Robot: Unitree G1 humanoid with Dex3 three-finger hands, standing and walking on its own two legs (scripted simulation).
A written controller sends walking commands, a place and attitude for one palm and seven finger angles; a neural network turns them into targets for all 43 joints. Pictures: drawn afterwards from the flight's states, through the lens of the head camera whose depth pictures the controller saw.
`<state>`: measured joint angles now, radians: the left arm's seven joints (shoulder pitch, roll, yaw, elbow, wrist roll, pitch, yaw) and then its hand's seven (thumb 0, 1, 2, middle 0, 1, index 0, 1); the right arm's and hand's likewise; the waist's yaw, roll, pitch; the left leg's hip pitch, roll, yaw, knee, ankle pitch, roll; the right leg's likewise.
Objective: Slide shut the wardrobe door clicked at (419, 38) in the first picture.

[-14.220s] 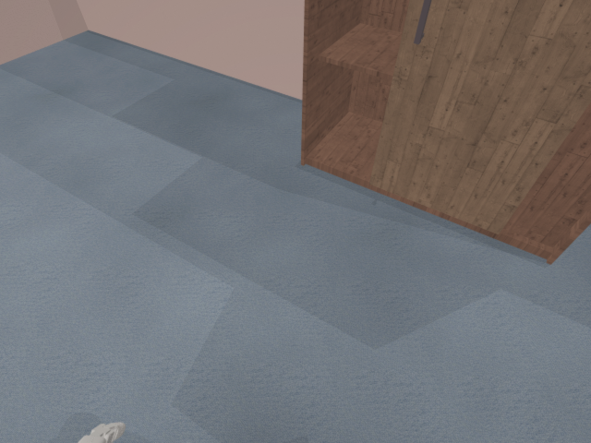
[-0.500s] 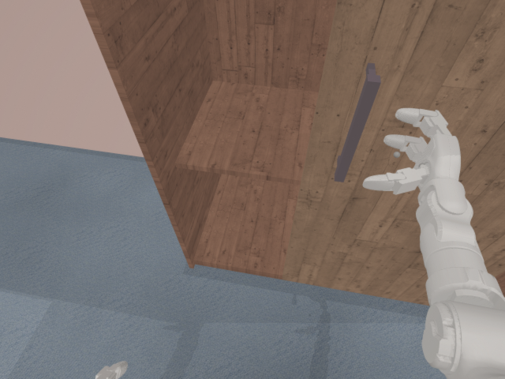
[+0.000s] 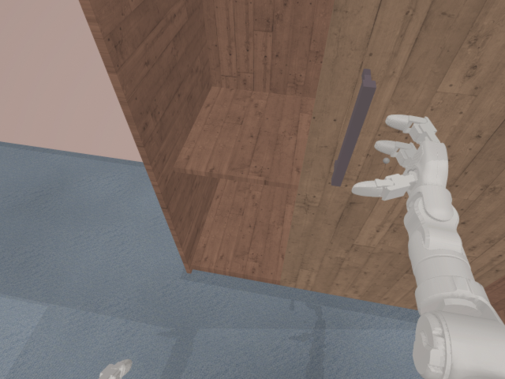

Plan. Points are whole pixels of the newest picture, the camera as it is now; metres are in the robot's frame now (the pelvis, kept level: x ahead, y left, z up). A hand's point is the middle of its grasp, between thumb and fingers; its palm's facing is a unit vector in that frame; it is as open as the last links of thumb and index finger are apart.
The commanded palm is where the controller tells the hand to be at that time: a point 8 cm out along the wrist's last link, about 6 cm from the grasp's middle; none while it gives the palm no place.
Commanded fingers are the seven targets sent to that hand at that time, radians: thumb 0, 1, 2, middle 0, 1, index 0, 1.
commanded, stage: move the hooked fingers beside the handle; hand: right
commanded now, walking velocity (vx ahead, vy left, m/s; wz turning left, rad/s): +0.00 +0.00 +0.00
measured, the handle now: (349, 134) +0.51 -0.10 +0.11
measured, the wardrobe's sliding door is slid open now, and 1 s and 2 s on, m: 0.37 0.37 0.37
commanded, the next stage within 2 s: feel for the door with the fingertips in 0.28 s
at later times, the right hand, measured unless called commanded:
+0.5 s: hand (382, 159) +0.45 -0.15 +0.12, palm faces +0.08 +1.00 +0.00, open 14.0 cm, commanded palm +0.42 -0.19 +0.12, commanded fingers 0.00 0.50 -0.30 0.30 1.20 0.30 1.20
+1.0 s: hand (360, 150) +0.47 -0.11 +0.12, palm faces +0.08 +1.00 -0.01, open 13.8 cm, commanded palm +0.44 -0.17 +0.12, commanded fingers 0.00 0.50 -0.30 0.30 1.20 0.30 1.20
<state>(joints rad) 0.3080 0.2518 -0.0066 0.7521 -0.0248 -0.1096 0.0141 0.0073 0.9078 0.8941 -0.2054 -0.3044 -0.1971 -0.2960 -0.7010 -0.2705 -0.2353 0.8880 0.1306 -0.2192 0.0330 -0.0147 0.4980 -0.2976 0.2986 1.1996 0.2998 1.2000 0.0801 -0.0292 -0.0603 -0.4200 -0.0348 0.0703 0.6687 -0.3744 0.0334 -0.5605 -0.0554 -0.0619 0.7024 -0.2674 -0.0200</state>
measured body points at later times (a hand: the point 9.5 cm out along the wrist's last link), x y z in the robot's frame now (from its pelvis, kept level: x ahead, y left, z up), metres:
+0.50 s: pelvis -0.01 +0.00 +0.00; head +0.04 +0.00 +0.45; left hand +0.06 +0.26 -0.12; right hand +0.44 -0.20 +0.12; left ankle -0.02 +0.10 -0.72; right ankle +0.05 -0.11 -0.72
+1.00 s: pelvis +0.00 +0.01 +0.00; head +0.04 +0.01 +0.45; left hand +0.06 +0.27 -0.12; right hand +0.46 -0.17 +0.12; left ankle -0.02 +0.10 -0.72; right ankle +0.05 -0.11 -0.72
